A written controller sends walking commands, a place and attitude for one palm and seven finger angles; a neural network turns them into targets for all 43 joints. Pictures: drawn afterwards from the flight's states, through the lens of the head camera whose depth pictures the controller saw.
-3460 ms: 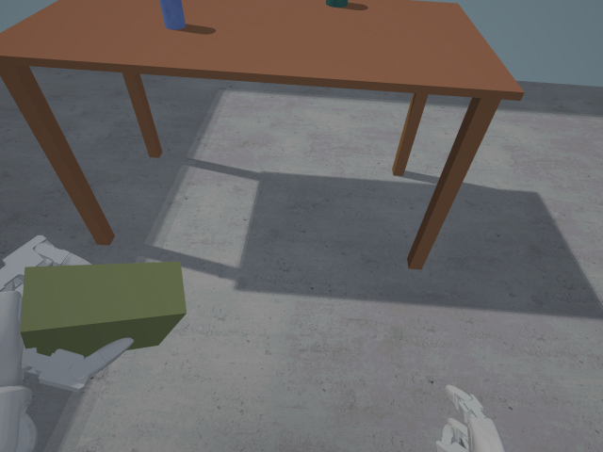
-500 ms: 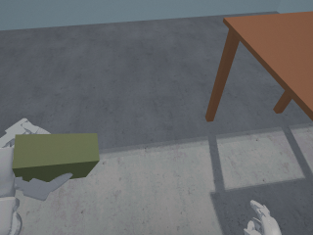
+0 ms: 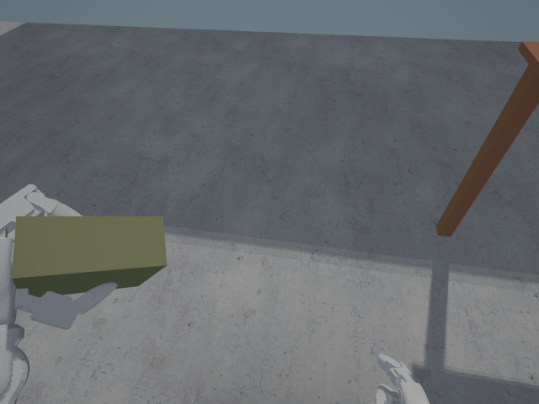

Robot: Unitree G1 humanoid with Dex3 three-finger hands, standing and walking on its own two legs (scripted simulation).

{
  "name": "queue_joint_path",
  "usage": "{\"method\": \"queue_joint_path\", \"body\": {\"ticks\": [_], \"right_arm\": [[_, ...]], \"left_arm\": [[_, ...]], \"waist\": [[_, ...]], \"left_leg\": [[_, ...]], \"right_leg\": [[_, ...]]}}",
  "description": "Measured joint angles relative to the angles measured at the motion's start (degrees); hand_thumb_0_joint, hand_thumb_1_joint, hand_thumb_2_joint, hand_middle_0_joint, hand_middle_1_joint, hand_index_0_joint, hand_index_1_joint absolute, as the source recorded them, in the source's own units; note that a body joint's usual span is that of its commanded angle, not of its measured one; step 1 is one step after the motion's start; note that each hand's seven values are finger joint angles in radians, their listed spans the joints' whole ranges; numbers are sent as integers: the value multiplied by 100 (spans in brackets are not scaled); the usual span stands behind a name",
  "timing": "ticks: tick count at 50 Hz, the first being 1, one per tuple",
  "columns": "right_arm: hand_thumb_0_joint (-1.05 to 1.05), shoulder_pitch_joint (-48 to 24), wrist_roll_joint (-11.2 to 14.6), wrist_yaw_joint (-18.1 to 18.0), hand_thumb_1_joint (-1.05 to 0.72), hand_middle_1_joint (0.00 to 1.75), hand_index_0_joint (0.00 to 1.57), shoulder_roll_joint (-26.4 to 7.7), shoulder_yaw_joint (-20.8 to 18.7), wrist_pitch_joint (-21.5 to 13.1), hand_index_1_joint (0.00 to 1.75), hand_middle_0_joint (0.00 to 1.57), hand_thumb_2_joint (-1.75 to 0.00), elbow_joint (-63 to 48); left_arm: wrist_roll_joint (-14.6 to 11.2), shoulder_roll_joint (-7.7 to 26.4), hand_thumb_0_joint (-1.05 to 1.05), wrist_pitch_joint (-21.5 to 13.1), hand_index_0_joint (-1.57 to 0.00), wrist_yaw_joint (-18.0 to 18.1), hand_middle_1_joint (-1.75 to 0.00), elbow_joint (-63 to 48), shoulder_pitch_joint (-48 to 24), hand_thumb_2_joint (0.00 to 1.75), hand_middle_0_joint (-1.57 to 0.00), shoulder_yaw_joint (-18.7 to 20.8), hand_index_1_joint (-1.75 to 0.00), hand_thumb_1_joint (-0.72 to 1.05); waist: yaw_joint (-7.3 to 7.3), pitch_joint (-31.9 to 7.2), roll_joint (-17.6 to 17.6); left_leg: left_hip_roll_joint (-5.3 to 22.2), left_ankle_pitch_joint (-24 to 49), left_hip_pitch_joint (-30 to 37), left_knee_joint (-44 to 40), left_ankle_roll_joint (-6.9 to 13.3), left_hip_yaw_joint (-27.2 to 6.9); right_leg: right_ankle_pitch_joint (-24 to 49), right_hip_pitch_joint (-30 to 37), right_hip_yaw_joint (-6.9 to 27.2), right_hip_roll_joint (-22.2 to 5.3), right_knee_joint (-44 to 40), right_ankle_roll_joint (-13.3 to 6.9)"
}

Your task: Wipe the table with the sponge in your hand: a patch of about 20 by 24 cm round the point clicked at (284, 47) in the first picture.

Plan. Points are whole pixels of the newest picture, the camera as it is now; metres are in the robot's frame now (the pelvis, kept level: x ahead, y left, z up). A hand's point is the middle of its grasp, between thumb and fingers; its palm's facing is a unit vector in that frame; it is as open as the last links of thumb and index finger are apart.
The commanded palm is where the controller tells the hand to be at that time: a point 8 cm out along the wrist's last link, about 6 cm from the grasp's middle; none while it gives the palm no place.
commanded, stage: walk to a spot facing it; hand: left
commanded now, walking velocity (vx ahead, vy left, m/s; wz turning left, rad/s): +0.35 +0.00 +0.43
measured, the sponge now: (111, 257) +0.23 +0.20 +0.17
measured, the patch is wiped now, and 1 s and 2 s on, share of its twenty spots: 0.00 0.00 0.00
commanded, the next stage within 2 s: turn to face it in 1.20 s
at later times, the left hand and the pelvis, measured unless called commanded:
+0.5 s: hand (38, 210) +0.27 +0.30 +0.19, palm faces +0.55 -0.74 -0.39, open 9.9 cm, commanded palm +0.20 +0.33 +0.20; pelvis +0.09 +0.02 +0.01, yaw +9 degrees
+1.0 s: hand (121, 159) +0.38 +0.25 +0.18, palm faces +0.50 -0.70 -0.51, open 9.9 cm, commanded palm +0.30 +0.29 +0.20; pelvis +0.22 -0.03 +0.02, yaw +16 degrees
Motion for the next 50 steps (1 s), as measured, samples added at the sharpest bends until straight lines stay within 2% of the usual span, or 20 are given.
{"method": "queue_joint_path", "body": {"ticks": [1, 3, 6, 8, 10, 16, 18, 19, 21, 23, 25, 29, 34, 36, 37, 39, 41, 43, 46, 50], "right_arm": [[1, -130, -22, -19, -90, 30, 20, -110, -44, 59, 30, 21, -90, 85], [1, -317, -42, -14, -90, 30, 20, -304, -151, 173, 30, 21, -90, 194], [1, -430, -12, -27, -90, 30, 20, -512, -296, 318, 30, 21, -90, 101], [1, -398, 2, -61, -90, 30, 20, -602, -381, 338, 30, 21, -90, -30], [1, -304, 3, -94, -90, 30, 20, -671, -451, 316, 30, 21, -90, -163], [1, -1, -13, -171, -91, 30, 19, -815, -596, 226, 29, 20, -90, -435], [1, 62, 2, -215, -91, 30, 19, -861, -607, 201, 29, 20, -90, -571], [1, 5, 13, -235, -91, 30, 19, -794, -628, 187, 29, 20, -90, -583], [1, -136, 32, -207, -91, 30, 19, -557, -591, 168, 29, 20, -90, -514], [1, -189, 61, -119, -91, 30, 19, -311, -461, 148, 29, 20, -90, -439], [1, -188, 85, -33, -91, 30, 19, -91, -316, 100, 29, 20, -90, -412], [1, -83, 75, 69, -90, 30, 20, 189, -80, -39, 29, 20, -90, -404], [1, 23, 21, 32, -90, 30, 20, 235, 24, -15, 30, 21, -90, -282], [1, 44, 28, -13, -90, 30, 20, 188, 13, 62, 30, 21, -90, -252], [1, 14, 46, -28, -90, 30, 20, 132, -17, 107, 30, 21, -90, -225], [1, -183, 62, -55, -90, 30, 20, -82, -99, 242, 30, 21, -90, -39], [1, -341, 60, -46, -90, 30, 20, -304, -199, 320, 30, 21, -90, 119], [1, -435, 60, -38, -90, 30, 20, -477, -286, 378, 30, 21, -90, 138], [1, -437, 59, -52, -90, 30, 20, -658, -423, 402, 30, 21, -90, 2], [1, -315, 29, -75, -91, 30, 20, -799, -594, 364, 29, 20, -90, -211]], "left_arm": [[-1, -54, 0, 24, -77, -24, -134, 56, -119, 99, -77, -70, -134, -47], [-18, -151, 0, 17, -77, -69, -134, 104, -135, 99, -77, -144, -134, -47], [-51, -145, 0, -35, -77, -125, -134, -24, 285, 99, -77, -74, -134, -47], [-66, -36, 0, -54, -77, -125, -134, -168, 555, 99, -77, 6, -134, -47], [-84, 96, 0, -67, -77, -81, -134, -326, 710, 100, -77, 88, -134, -47], [-153, 157, 0, -77, -77, 202, -134, -824, 703, 100, -77, 214, -134, -47], [-174, 93, 0, -93, -77, 288, -134, -962, 624, 100, -77, 229, -134, -47], [-171, 83, 0, -124, -77, 324, -134, -941, 509, 100, -77, 250, -134, -47], [-77, 75, 0, -191, -77, 339, -134, -698, 245, 100, -77, 250, -134, -47], [-32, 109, 0, -140, -77, 264, -134, -450, 96, 100, -77, 234, -134, -47], [-23, 120, 0, -53, -77, 212, -134, -424, 111, 100, -77, 220, -134, -47], [-78, 71, 0, -108, -77, 132, -134, -737, 487, 100, -77, 160, -134, -47], [-112, 164, 0, -256, -77, 41, -134, -620, 713, 100, -77, 188, -134, -47], [-110, 275, 0, -212, -77, 37, -134, -397, 631, 100, -77, 266, -134, -47], [-81, 301, 0, -171, -77, 35, -134, -274, 507, 100, -77, 280, -134, -47], [-48, 130, 0, -66, -77, 15, -134, 26, 177, 100, -76, 173, -134, -47], [-78, -120, 0, -16, -77, -21, -134, 271, 21, 100, -76, 60, -134, -47], [-92, -267, 0, 1, -77, -48, -134, 326, 131, 100, -76, 11, -134, -47], [-76, -234, 0, -12, -77, -71, -134, 126, 394, 100, -76, -57, -134, -47], [-87, 75, 0, -113, -77, -27, -134, -393, 616, 100, -76, 16, -134, -47]], "waist": [[-47, 106, 42], [-74, 229, 16], [-157, 263, -118], [-224, 260, -249], [-236, 231, -403], [-140, 95, -680], [-128, 26, -639], [-140, 69, -689], [-157, 146, -747], [-219, 75, -702], [-248, 16, -624], [-194, -16, -414], [-52, -7, -78], [-35, -15, 10], [-39, 1, 59], [-56, 118, 153], [-65, 214, 135], [-128, 259, 56], [-292, 308, -105], [-399, 379, -376]], "left_leg": [[-70, -96, -327, 813, -10, 14], [-154, 94, -857, 2019, -63, 234], [-69, 510, -1325, 2589, -184, 585], [28, 657, -1384, 2195, -218, 766], [123, 711, -1258, 1410, -196, 939], [152, 702, -373, -898, -66, 1291], [105, 1071, 18, -1533, 25, 1313], [67, 1275, -9, -1380, 59, 1310], [39, 1068, 23, -1091, 61, 1288], [54, 946, 103, -1166, 34, 1189], [86, 988, 223, -1389, -7, 1118], [150, 1099, 515, -1868, -95, 1075], [260, 945, 810, -1997, -277, 987], [320, 618, 735, -1538, -313, 895], [381, 386, 545, -1010, -210, 884], [265, -29, -78, 647, -67, 609], [76, 145, -643, 1980, -65, 523], [29, 506, -1115, 2707, -130, 589], [84, 944, -1646, 2955, -210, 677], [227, 1169, -1853, 2112, -249, 883]], "right_leg": [[10, 0, -102, -61, 145, -143], [-74, 75, -175, -177, 170, -255], [-1, 246, -180, -270, -160, -234], [93, 389, -231, -335, -438, -207], [132, 496, -293, -404, -635, -183], [-190, 614, -470, -583, -467, -11], [-533, 502, -473, -635, 57, 68], [-895, 339, -280, -657, 633, 96], [-1429, -106, 209, -463, 2023, 58], [-1420, -555, 368, -273, 2935, 81], [-1206, -925, 385, -206, 3212, 130], [-638, -1249, 305, -244, 2398, 192], [-260, -777, 79, -151, 664, 212], [-132, -323, -66, -41, -64, 173], [193, -249, -134, -10, -142, -64], [50, -285, -253, -39, 286, -411], [-160, -141, -281, -71, 316, -507], [-154, 33, -286, -72, 115, -497], [-87, 311, -408, -70, -286, -506], [-60, 622, -599, -119, -703, -510]]}}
